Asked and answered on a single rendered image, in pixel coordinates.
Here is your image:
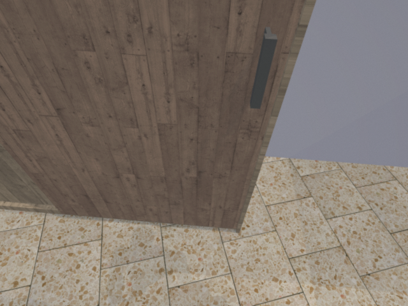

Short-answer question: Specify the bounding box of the wardrobe door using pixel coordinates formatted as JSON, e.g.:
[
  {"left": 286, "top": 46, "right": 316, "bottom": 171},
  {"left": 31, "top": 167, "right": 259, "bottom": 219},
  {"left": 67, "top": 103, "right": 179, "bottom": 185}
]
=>
[
  {"left": 0, "top": 0, "right": 305, "bottom": 229},
  {"left": 0, "top": 144, "right": 53, "bottom": 205}
]

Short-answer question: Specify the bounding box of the handle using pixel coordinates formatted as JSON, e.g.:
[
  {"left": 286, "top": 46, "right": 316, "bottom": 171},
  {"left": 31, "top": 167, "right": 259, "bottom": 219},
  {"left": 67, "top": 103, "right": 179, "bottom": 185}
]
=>
[{"left": 250, "top": 27, "right": 277, "bottom": 109}]

